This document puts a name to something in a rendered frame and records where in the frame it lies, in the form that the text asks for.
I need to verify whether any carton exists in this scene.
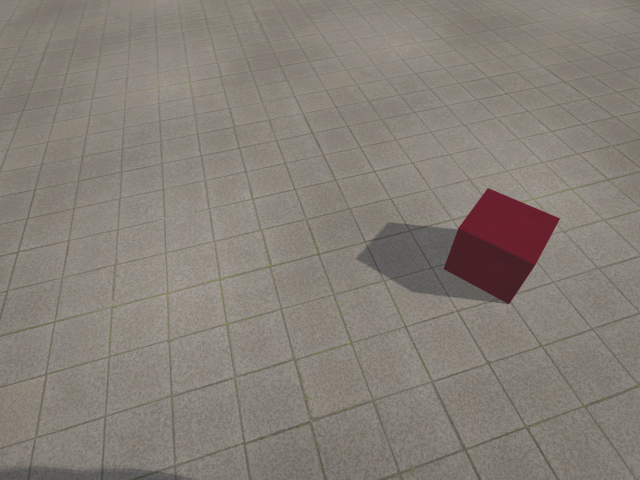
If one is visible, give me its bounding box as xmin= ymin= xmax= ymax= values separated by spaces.
xmin=444 ymin=188 xmax=560 ymax=304

